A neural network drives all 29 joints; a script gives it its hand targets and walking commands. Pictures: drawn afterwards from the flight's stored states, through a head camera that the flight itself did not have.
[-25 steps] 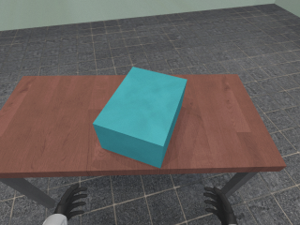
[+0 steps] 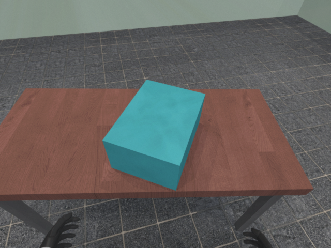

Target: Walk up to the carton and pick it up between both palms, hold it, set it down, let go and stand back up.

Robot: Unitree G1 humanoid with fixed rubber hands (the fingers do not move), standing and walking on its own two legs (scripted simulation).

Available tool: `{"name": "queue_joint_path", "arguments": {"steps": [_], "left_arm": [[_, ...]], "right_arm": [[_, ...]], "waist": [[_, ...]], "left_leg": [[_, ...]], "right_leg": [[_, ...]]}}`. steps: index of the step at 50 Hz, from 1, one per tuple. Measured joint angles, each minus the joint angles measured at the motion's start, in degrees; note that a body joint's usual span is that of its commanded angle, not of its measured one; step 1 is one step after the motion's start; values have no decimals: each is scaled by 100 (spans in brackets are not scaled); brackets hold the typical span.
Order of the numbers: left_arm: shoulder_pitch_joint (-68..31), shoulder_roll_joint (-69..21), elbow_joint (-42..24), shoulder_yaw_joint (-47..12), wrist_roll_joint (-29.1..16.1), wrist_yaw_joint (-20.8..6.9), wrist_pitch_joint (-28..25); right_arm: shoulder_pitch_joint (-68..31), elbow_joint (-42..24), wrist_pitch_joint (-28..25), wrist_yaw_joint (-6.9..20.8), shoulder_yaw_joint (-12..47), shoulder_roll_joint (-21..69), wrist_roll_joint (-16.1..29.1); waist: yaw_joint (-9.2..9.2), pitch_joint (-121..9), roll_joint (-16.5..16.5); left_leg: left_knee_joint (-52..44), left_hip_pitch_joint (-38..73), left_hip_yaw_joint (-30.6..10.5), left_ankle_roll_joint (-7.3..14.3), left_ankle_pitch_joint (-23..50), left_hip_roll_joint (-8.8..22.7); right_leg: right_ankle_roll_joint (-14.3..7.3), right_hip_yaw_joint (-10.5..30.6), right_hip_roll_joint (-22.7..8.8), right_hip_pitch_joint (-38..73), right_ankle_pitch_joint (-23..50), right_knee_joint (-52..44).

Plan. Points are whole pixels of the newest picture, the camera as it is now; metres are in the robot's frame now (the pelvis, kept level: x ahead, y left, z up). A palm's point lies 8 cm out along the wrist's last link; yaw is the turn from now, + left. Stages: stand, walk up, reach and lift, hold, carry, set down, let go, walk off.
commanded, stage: stand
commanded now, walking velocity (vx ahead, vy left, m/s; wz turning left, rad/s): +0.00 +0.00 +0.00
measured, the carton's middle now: (159, 129) +0.51 +0.01 -0.07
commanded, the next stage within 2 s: none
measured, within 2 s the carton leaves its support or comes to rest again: neither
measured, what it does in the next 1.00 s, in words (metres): stands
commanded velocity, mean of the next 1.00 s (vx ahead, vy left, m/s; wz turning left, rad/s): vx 0.00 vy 0.00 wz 0.00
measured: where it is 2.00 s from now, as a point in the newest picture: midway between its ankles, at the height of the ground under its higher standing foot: outside the picture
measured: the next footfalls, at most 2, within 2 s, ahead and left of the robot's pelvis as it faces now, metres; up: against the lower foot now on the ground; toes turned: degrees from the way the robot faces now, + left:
none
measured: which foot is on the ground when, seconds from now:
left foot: down 0.00-1.00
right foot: down 0.00-1.00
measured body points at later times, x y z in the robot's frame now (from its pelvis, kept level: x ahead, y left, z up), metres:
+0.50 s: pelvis +0.01 +0.00 +0.00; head +0.00 +0.00 +0.45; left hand +0.14 +0.30 -0.10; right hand +0.09 -0.29 -0.12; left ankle +0.01 +0.13 -0.74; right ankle +0.01 -0.13 -0.74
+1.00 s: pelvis -0.01 +0.00 +0.00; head -0.03 +0.00 +0.45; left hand +0.09 +0.31 -0.11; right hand +0.05 -0.29 -0.13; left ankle +0.01 +0.13 -0.74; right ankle +0.01 -0.13 -0.74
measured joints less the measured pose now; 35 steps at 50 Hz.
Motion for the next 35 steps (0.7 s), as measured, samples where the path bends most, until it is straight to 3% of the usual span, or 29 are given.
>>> {"name": "queue_joint_path", "arguments": {"steps": [8,35], "left_arm": [[-2,349,581,106,1,-51,-209],[-240,312,1916,-100,1,-65,-258]], "right_arm": [[55,399,118,17,4,-454,1],[-10,1244,227,32,4,-476,3]], "waist": [[0,-7,-8],[0,-218,10]], "left_leg": [[0,0,0,0,-59,0],[0,0,0,0,41,0]], "right_leg": [[-1,0,0,0,-56,0],[1,0,0,0,41,0]]}}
